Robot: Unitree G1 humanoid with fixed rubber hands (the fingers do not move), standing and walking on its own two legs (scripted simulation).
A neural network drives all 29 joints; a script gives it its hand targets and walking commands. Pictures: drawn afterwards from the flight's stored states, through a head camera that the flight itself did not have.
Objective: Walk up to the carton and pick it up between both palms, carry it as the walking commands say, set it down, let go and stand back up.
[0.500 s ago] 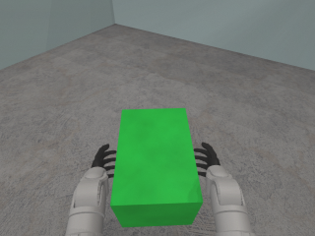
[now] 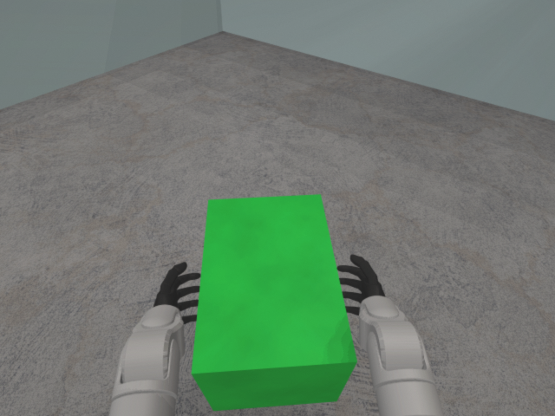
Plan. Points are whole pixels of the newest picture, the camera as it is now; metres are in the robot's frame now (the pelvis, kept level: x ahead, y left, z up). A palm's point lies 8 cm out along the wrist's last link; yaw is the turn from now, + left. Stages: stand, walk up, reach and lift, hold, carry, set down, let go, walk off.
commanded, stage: carry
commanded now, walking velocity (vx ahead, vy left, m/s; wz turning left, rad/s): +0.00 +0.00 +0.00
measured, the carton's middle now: (270, 296) +0.35 +0.02 -0.05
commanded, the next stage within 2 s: none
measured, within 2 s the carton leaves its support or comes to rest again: neither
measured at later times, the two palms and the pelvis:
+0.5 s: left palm (154, 390) +0.16 +0.15 +0.06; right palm (404, 406) +0.16 -0.14 +0.03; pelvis -0.12 +0.01 -0.01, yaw -3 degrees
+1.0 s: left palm out of the picture +0.01 +0.11 +0.07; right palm out of the picture -0.02 -0.18 +0.07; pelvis -0.30 -0.01 +0.02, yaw -6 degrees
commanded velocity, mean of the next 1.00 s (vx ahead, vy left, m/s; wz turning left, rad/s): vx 0.00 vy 0.00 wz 0.00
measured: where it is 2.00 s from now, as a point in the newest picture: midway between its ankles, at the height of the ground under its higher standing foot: outside the picture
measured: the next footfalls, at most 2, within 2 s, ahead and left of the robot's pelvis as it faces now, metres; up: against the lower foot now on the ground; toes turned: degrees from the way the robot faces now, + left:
left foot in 0.04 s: +0.04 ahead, +0.09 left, -0.01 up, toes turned +2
left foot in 0.68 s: -0.16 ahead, +0.04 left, -0.01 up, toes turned -1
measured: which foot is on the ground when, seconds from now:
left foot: up 0.00-0.02, down 0.04-0.50, up 0.52-0.66, down 0.68-1.00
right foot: down 0.00-0.68, up 0.70-0.88, down 0.90-1.00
